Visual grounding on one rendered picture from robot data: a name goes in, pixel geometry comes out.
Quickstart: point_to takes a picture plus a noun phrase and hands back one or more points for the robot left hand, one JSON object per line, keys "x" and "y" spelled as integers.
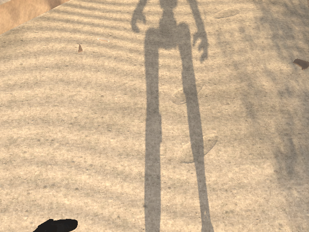
{"x": 60, "y": 225}

